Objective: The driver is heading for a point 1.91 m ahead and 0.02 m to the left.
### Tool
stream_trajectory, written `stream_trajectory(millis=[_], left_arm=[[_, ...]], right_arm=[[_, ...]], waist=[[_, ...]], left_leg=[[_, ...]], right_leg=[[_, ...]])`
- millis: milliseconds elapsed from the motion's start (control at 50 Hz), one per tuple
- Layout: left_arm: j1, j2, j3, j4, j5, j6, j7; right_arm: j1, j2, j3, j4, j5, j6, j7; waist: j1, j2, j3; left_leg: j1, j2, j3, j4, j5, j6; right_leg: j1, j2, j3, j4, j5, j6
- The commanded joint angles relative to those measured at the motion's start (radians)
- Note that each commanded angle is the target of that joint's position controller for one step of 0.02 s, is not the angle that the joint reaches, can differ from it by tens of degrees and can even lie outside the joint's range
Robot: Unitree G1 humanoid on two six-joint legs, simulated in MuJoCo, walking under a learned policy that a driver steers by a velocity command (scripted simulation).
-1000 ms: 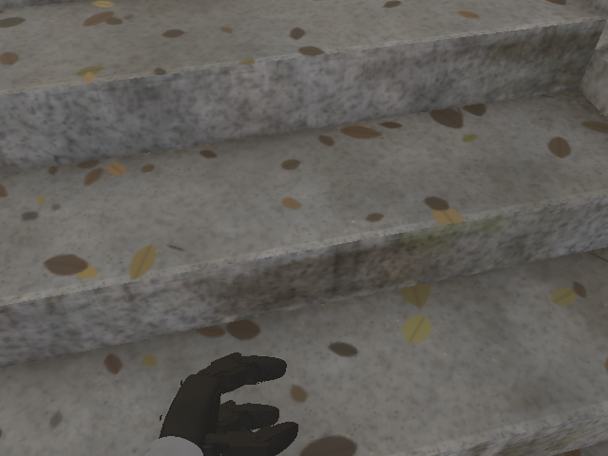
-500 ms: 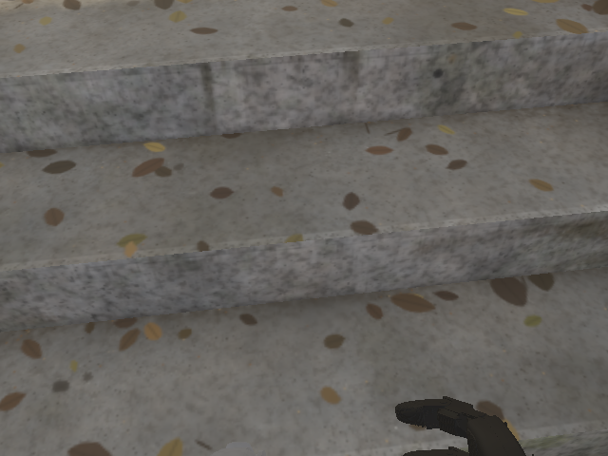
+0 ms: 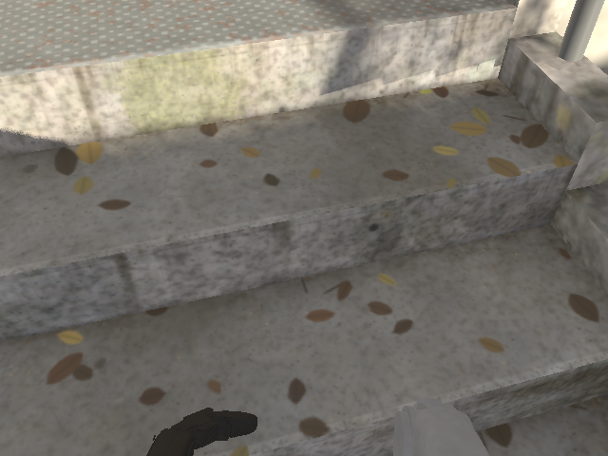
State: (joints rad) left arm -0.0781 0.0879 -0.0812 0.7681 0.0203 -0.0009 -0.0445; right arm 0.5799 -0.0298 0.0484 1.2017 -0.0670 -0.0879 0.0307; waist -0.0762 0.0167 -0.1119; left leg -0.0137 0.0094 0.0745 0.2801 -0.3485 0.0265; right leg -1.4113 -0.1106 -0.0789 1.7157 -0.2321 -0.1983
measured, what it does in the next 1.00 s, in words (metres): climbs: right foot 0.17 m higher, then left foot 0.17 m higher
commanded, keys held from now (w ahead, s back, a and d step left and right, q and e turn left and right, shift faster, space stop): w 1.00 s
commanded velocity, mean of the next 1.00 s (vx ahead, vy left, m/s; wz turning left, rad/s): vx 0.50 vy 0.00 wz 0.00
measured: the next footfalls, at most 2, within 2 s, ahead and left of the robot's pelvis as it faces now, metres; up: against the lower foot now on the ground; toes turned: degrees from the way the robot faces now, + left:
right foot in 0.08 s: +0.27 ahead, -0.12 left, +0.17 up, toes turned -6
left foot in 0.66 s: +0.56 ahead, +0.09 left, +0.34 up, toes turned +5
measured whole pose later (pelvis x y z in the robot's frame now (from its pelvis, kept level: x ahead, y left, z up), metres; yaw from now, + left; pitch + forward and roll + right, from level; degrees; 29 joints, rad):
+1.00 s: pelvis +0.58 +0.00 +0.33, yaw +0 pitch +5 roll +2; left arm 0.06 0.17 -0.01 0.91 0.04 -0.06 -0.09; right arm 0.49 -0.10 0.02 1.21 -0.12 -0.06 0.05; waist -0.04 -0.05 -0.14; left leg -0.29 -0.06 0.12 0.58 -0.38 0.07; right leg -1.33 -0.03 0.14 2.02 -0.05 -0.26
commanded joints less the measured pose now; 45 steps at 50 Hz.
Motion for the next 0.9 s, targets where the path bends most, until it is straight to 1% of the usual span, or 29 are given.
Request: stream_trajectory(millis=[20,40,60,80,100,120,140,160,180,200,220,240,280,320,340,480,560,580,600,660,680,700,720,740,760,780,800,840,900], left_arm=[[-0.335,0.028,-0.009,-0.194,0.012,0.036,-0.031],[0.077,0.036,0.028,-0.092,-0.030,-0.003,0.026],[0.215,0.052,0.039,-0.020,-0.052,-0.029,0.047],[-0.008,0.106,0.043,-0.127,0.021,0.020,-0.025],[0.404,0.159,0.107,0.026,-0.006,-0.029,0.026],[0.436,0.246,0.082,0.070,0.039,0.009,-0.015],[0.507,0.325,0.175,0.087,-0.006,-0.005,0.040],[0.373,0.301,0.167,0.121,-0.036,-0.033,0.040],[0.420,0.227,0.133,0.172,0.047,-0.041,0.019],[0.312,0.103,0.134,0.212,-0.007,-0.059,0.038],[0.270,0.060,0.090,0.219,0.042,-0.045,0.008],[0.269,0.030,0.083,0.238,0.053,-0.050,-0.001],[0.285,0.015,0.068,0.277,0.095,-0.057,-0.024],[0.253,0.028,0.075,0.260,0.065,-0.079,-0.021],[0.358,0.029,0.072,0.298,0.080,-0.081,-0.014],[0.675,0.050,0.036,0.404,0.138,-0.092,-0.032],[0.690,0.057,0.017,0.366,0.063,-0.105,-0.060],[0.715,0.125,0.080,0.358,-0.067,-0.120,0.069],[0.631,0.142,0.023,0.359,0.045,-0.118,-0.036],[0.641,0.270,0.091,0.373,0.030,-0.138,-0.080],[0.665,0.211,0.111,0.330,-0.043,-0.147,0.032],[0.664,0.198,0.085,0.348,0.091,-0.139,-0.072],[0.592,0.156,0.096,0.308,0.089,-0.119,-0.105],[0.457,0.152,0.140,0.200,-0.032,-0.147,-0.035],[0.472,0.111,0.122,0.319,-0.017,-0.104,-0.076],[0.357,0.023,0.115,0.061,0.012,-0.136,-0.013],[0.336,0.061,0.109,0.216,-0.002,-0.113,-0.033],[0.332,0.014,0.081,0.177,0.006,-0.097,-0.038],[0.336,0.048,0.076,0.176,0.010,-0.063,-0.038]], right_arm=[[0.000,-0.173,-0.007,-0.034,-0.012,-0.034,0.054],[-0.063,-0.266,-0.069,-0.091,0.106,-0.038,-0.040],[0.026,-0.294,-0.067,-0.083,0.119,-0.054,-0.067],[0.020,-0.305,-0.058,-0.022,-0.026,-0.053,0.076],[-0.037,-0.285,-0.098,-0.131,0.088,-0.061,-0.012],[0.044,-0.124,-0.046,-0.076,-0.082,-0.041,0.112],[-0.069,-0.234,-0.129,-0.206,0.085,-0.062,0.041],[-0.143,-0.185,-0.119,-0.263,0.058,-0.062,0.013],[-0.134,-0.123,-0.106,-0.126,0.065,-0.026,0.060],[-0.234,-0.075,-0.097,-0.367,0.023,-0.054,-0.002],[-0.223,-0.072,-0.077,-0.212,0.047,-0.022,0.039],[-0.246,-0.053,-0.070,-0.254,0.061,-0.017,0.054],[-0.222,-0.074,-0.060,-0.237,0.072,-0.001,0.062],[-0.240,-0.107,-0.064,-0.242,0.053,0.005,0.067],[-0.285,-0.108,-0.052,-0.247,0.064,0.006,0.074],[-0.715,-0.151,-0.005,-0.437,0.045,0.051,0.033],[-0.837,-0.088,0.010,-0.471,0.021,0.115,0.036],[-0.763,-0.011,0.025,-0.488,0.060,0.084,-0.006],[-0.826,-0.057,0.023,-0.491,0.025,0.113,0.042],[-0.712,-0.148,-0.025,-0.495,0.037,0.100,0.068],[-0.306,-0.151,-0.045,-0.383,0.052,0.058,-0.010],[-0.356,-0.236,-0.046,-0.347,0.035,0.077,0.014],[-0.190,-0.300,-0.074,-0.283,0.004,0.086,0.010],[-0.127,-0.352,-0.131,-0.259,0.040,0.075,-0.052],[-0.075,-0.296,-0.083,-0.216,-0.041,0.056,-0.022],[-0.260,-0.240,-0.111,-0.193,0.057,0.036,-0.048],[-0.259,-0.176,-0.076,-0.166,-0.010,0.031,-0.011],[-0.349,-0.074,-0.051,-0.125,-0.003,0.033,0.013],[-0.387,-0.065,-0.042,-0.114,-0.013,0.020,0.033]], waist=[[0.096,0.173,0.025],[0.167,0.097,0.072],[0.189,0.075,-0.009],[0.205,0.293,-0.089],[0.290,0.154,-0.166],[0.262,-0.204,-0.313],[0.247,-0.223,-0.262],[0.160,-0.112,-0.185],[0.223,-0.071,0.067],[0.055,-0.036,0.014],[0.114,0.046,0.083],[0.068,0.048,0.093],[0.008,0.052,0.040],[-0.032,-0.027,0.028],[0.003,-0.108,0.012],[0.112,-0.053,0.068],[0.128,-0.178,0.112],[0.131,-0.036,0.121],[0.067,-0.217,0.061],[0.004,-0.221,0.006],[-0.099,-0.137,-0.185],[-0.048,-0.009,-0.253],[-0.112,0.127,-0.181],[-0.124,0.226,-0.171],[-0.138,0.156,-0.040],[0.044,0.076,0.014],[-0.026,0.007,0.088],[0.082,-0.048,0.048],[0.157,-0.048,0.020]], left_leg=[[-0.407,0.213,-0.031,-0.230,0.952,0.226],[-0.167,0.201,0.026,-0.137,1.326,0.186],[-0.089,0.227,-0.028,0.058,1.627,0.174],[-0.130,0.306,-0.063,0.101,1.799,0.219],[-0.119,0.192,-0.032,0.462,1.558,0.129],[-0.644,0.011,-0.197,0.726,0.678,0.155],[-0.583,-0.079,-0.128,1.250,0.176,0.080],[-0.658,-0.033,-0.219,1.490,0.231,0.066],[-0.870,-0.057,-0.432,1.590,0.455,0.107],[-0.799,-0.013,-0.213,1.638,0.364,0.102],[-0.936,-0.068,-0.429,1.733,0.466,0.188],[-0.991,-0.046,-0.426,1.717,0.460,0.249],[-1.111,-0.027,-0.411,1.741,0.516,0.279],[-1.143,-0.001,-0.296,1.741,0.444,0.260],[-1.241,-0.020,-0.234,1.980,0.354,0.257],[-1.517,0.101,-0.088,1.703,0.430,0.226],[-1.223,0.119,0.076,1.327,0.168,0.140],[-1.004,0.081,0.157,1.249,-0.030,0.098],[-0.932,0.038,0.102,1.232,0.051,0.128],[-0.795,-0.064,0.120,0.878,-0.095,0.140],[-0.390,-0.037,-0.009,0.916,-0.168,0.192],[-0.174,0.021,-0.263,0.706,-0.048,0.257],[0.017,0.097,-0.543,0.428,-0.255,0.300],[-0.059,0.274,-0.927,0.164,-0.306,0.350],[-0.224,0.228,-0.913,0.137,-0.448,0.249],[-0.325,0.271,-0.773,0.117,-0.354,0.237],[-0.386,0.219,-0.668,0.201,-0.236,0.252],[-0.394,0.222,-0.517,0.176,0.056,0.194],[-0.402,0.145,-0.226,0.094,0.148,0.164]], right_leg=[[0.580,0.080,-0.087,-0.184,-0.012,0.005],[0.697,0.102,-0.186,-0.373,-0.246,0.014],[0.858,0.173,-0.204,-0.480,-0.288,0.015],[0.938,0.185,-0.055,-0.594,-0.072,0.010],[1.153,0.109,0.104,-0.623,-0.242,-0.036],[1.474,-0.056,0.665,-1.053,-0.190,-0.172],[1.378,-0.223,0.995,-1.339,-0.378,-0.171],[1.233,-0.195,0.946,-1.383,-0.465,-0.106],[1.019,-0.146,0.839,-1.337,-0.536,-0.045],[0.987,-0.162,0.672,-1.334,-0.480,-0.021],[0.920,-0.154,0.663,-1.313,-0.316,-0.027],[0.896,-0.146,0.557,-1.316,-0.151,-0.008],[0.938,-0.123,0.370,-1.313,0.055,0.044],[0.934,-0.042,0.158,-1.352,0.083,0.058],[1.002,-0.042,0.171,-1.376,0.094,0.037],[1.194,-0.061,0.146,-1.460,0.047,0.009],[1.154,-0.145,0.116,-1.599,0.449,-0.062],[1.175,-0.116,0.128,-1.694,0.467,-0.009],[1.125,-0.164,0.064,-1.611,0.781,-0.082],[1.469,-0.180,0.008,-1.397,1.545,-0.095],[1.395,-0.129,-0.008,-1.072,1.674,0.024],[1.006,-0.062,0.102,-0.993,1.409,-0.021],[0.701,0.084,0.155,-0.766,0.729,0.003],[0.680,0.204,0.085,-0.192,0.099,0.068],[0.478,0.171,0.442,0.052,0.315,0.018],[0.538,0.150,0.222,0.125,0.199,0.044],[0.357,0.192,0.409,0.207,0.282,-0.031],[0.244,0.171,0.407,0.334,0.255,-0.119],[0.184,0.118,0.284,0.277,0.244,-0.108]])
